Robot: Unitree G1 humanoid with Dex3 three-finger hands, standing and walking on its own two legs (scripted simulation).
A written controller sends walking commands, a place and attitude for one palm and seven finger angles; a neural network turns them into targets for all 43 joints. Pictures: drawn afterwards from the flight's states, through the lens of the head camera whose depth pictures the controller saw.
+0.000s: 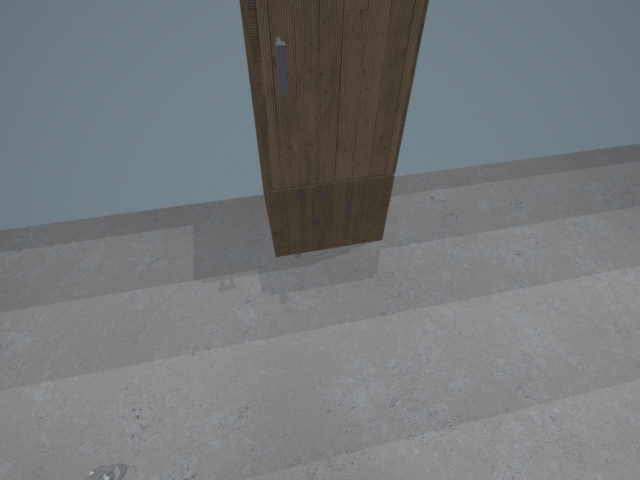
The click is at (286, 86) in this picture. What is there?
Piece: cupboard door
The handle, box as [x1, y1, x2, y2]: [275, 37, 287, 95]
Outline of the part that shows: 275,37 278,90 279,94 283,95 287,94 285,44 283,41 280,40 279,37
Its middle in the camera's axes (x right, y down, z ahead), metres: -0.11 -0.44 +0.99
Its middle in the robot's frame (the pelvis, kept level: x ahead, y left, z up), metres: +1.04 +0.16 +0.04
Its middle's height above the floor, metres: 0.81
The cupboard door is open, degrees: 0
